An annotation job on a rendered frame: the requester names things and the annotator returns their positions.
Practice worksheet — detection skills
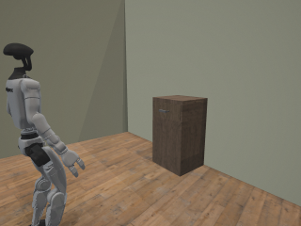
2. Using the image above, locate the robot right forearm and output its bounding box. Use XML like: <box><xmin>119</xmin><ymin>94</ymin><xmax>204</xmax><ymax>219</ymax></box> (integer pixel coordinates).
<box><xmin>32</xmin><ymin>113</ymin><xmax>69</xmax><ymax>155</ymax></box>

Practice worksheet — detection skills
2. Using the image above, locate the robot right upper arm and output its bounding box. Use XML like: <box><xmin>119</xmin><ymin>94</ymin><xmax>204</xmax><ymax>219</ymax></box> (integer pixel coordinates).
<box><xmin>21</xmin><ymin>79</ymin><xmax>46</xmax><ymax>127</ymax></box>

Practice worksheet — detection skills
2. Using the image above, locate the right robot hand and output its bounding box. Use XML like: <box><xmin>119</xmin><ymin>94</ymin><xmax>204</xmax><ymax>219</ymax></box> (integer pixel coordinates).
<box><xmin>60</xmin><ymin>149</ymin><xmax>86</xmax><ymax>178</ymax></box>

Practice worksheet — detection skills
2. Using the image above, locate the drawer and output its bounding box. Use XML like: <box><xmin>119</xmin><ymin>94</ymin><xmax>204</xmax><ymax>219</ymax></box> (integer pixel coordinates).
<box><xmin>153</xmin><ymin>101</ymin><xmax>181</xmax><ymax>121</ymax></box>

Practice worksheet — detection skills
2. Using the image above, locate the robot left thigh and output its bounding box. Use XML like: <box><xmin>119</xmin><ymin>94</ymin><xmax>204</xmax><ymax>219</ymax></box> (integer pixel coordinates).
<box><xmin>18</xmin><ymin>146</ymin><xmax>51</xmax><ymax>191</ymax></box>

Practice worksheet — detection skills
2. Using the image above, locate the handle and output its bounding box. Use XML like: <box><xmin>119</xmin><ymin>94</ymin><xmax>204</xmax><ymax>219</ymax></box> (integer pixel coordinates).
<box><xmin>158</xmin><ymin>109</ymin><xmax>169</xmax><ymax>113</ymax></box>

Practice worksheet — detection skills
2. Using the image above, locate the robot left upper arm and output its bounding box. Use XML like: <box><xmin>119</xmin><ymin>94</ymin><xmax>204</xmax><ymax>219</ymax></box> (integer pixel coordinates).
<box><xmin>7</xmin><ymin>97</ymin><xmax>11</xmax><ymax>115</ymax></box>

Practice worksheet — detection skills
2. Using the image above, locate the robot right thigh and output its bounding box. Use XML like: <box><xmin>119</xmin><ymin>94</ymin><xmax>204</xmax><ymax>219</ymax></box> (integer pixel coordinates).
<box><xmin>30</xmin><ymin>144</ymin><xmax>67</xmax><ymax>204</ymax></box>

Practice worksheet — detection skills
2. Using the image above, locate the robot thigh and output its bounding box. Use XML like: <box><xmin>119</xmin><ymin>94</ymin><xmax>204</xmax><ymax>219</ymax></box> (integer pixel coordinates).
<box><xmin>18</xmin><ymin>146</ymin><xmax>51</xmax><ymax>191</ymax></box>
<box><xmin>30</xmin><ymin>144</ymin><xmax>67</xmax><ymax>204</ymax></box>

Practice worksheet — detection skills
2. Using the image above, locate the cabinet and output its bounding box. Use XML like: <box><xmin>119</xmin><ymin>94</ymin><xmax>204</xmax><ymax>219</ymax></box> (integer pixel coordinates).
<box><xmin>152</xmin><ymin>95</ymin><xmax>208</xmax><ymax>177</ymax></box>

